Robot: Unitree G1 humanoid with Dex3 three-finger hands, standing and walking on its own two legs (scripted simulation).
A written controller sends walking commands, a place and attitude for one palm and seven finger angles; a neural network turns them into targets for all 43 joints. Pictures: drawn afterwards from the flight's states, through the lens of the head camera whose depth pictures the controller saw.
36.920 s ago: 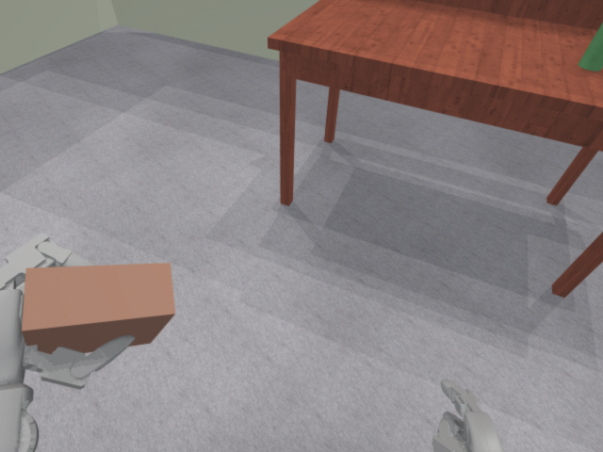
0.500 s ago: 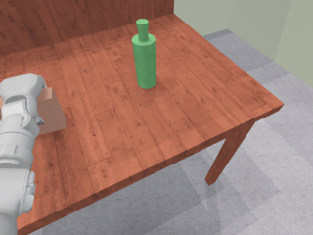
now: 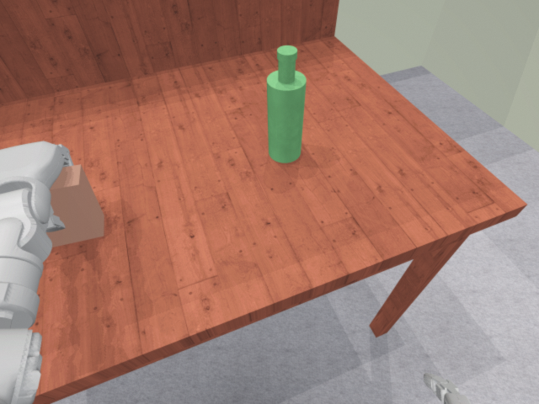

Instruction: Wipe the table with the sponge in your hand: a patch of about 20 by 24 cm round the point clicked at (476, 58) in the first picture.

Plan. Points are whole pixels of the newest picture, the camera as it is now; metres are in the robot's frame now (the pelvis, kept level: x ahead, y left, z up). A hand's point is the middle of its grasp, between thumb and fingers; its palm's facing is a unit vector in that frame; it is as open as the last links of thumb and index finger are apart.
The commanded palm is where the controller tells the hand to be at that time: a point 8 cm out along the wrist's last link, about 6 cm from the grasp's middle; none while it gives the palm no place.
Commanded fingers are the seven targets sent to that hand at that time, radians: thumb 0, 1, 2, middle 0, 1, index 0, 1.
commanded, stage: slide back across to the first lane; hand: left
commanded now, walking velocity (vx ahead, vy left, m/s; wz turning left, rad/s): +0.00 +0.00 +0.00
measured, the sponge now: (53, 218) +0.36 +0.37 +0.06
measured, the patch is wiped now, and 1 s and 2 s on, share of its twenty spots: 0.85 0.90 1.00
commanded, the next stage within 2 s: wipe back along the first lane in 0.08 s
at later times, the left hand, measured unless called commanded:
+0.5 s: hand (34, 212) +0.34 +0.37 +0.10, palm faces -0.08 +0.00 -1.00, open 9.6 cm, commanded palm +0.32 +0.35 +0.14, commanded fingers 0.00 0.10 1.30 -1.20 -1.60 -1.20 -1.60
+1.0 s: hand (36, 233) +0.31 +0.35 +0.10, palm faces -0.03 -0.02 -1.00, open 9.6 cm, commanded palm +0.27 +0.33 +0.13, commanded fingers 0.00 0.10 1.30 -1.20 -1.60 -1.20 -1.60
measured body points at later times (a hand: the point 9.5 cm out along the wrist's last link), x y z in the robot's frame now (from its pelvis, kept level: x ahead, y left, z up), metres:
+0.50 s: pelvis +0.00 +0.00 +0.00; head +0.03 -0.02 +0.45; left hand +0.34 +0.37 +0.15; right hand +0.12 -0.26 -0.13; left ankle -0.02 +0.11 -0.74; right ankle -0.02 -0.15 -0.74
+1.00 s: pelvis +0.00 +0.00 +0.00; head +0.01 -0.03 +0.45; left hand +0.31 +0.35 +0.15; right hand +0.17 -0.25 -0.11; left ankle -0.02 +0.11 -0.74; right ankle -0.02 -0.15 -0.74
